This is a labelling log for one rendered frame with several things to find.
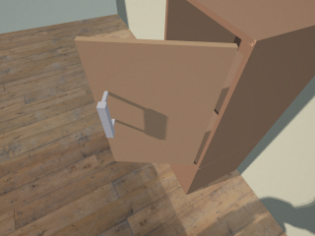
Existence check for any cupboard door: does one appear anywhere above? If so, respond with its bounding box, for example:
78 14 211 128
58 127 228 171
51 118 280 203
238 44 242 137
74 36 238 165

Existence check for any handle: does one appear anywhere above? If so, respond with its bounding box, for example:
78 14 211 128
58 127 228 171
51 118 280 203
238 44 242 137
96 90 115 139

